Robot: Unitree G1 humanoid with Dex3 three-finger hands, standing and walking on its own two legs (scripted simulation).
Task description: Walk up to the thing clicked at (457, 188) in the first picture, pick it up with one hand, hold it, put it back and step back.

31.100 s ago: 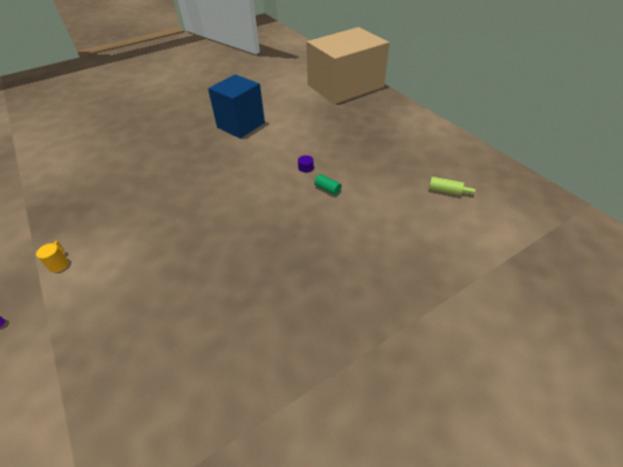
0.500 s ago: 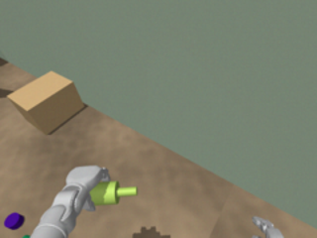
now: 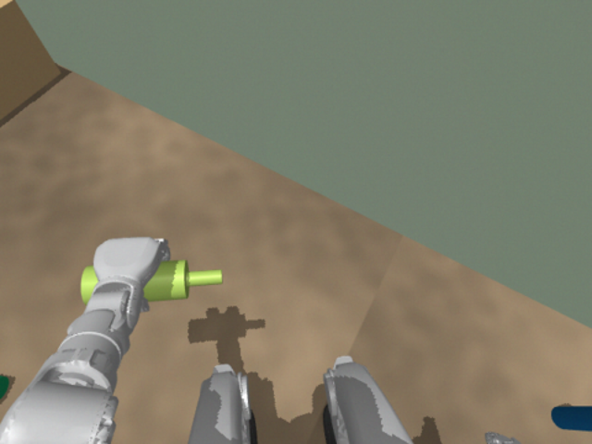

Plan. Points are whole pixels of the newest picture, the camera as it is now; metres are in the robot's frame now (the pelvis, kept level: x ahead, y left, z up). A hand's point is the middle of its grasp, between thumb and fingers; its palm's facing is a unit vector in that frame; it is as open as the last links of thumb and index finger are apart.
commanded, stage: crouch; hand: left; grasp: from above
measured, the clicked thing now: (157, 281) +0.40 +0.20 -0.15
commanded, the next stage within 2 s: lower in 1.32 s
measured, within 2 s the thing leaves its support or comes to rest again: neither
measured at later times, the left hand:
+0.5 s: hand (175, 296) +0.43 +0.22 -0.33, palm faces -0.46 +0.01 -0.89, open 9.3 cm
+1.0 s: hand (186, 295) +0.46 +0.21 -0.42, palm faces -0.49 -0.01 -0.87, open 9.3 cm
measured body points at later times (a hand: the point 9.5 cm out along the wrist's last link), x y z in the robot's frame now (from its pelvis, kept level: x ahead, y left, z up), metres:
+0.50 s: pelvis -0.01 +0.00 -0.16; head +0.21 +0.03 +0.23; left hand +0.45 +0.21 -0.28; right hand +0.04 -0.28 -0.28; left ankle +0.07 +0.11 -0.58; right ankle +0.05 -0.13 -0.58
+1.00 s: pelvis -0.02 -0.01 -0.23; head +0.24 +0.03 +0.13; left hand +0.48 +0.21 -0.37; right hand +0.00 -0.28 -0.34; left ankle +0.07 +0.11 -0.58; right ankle +0.05 -0.13 -0.58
